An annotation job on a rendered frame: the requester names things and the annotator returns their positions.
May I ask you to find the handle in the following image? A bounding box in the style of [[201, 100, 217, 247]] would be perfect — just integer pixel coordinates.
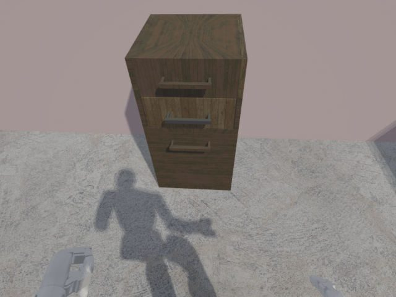
[[165, 113, 211, 124], [170, 145, 210, 152], [158, 82, 212, 89]]

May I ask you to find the robot right hand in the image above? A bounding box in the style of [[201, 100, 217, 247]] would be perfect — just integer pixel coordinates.
[[309, 275, 345, 297]]

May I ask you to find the cabinet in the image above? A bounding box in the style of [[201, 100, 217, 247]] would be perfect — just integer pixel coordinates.
[[125, 14, 248, 191]]

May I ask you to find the robot left hand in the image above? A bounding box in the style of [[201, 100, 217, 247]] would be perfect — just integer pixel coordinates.
[[40, 246, 94, 297]]

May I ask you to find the drawer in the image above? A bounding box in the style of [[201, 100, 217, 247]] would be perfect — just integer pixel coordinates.
[[141, 97, 236, 129]]

